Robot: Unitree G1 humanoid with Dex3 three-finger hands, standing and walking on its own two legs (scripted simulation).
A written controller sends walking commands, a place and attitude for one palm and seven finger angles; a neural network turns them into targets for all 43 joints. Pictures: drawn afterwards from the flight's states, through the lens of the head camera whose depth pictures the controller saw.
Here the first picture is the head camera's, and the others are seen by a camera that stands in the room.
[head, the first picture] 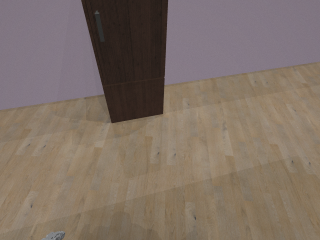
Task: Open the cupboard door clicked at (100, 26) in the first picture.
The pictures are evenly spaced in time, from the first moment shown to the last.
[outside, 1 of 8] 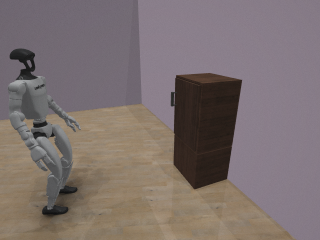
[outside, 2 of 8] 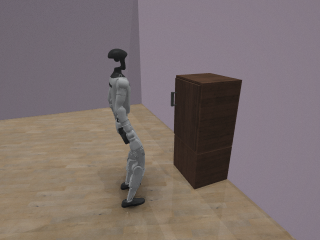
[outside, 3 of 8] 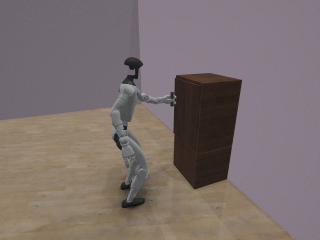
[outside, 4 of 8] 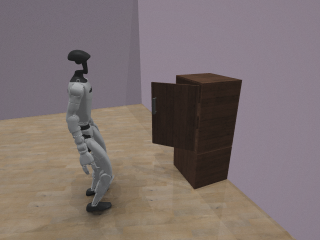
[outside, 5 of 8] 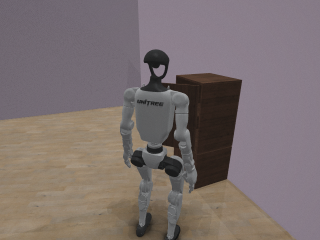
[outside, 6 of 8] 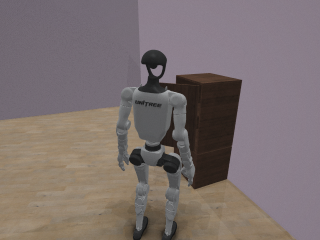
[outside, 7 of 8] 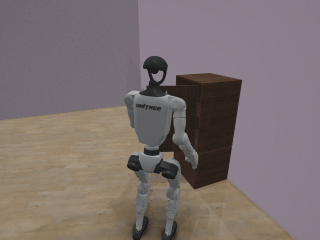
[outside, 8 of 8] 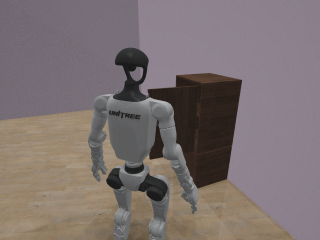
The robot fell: no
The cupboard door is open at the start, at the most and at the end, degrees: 0 90 86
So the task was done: yes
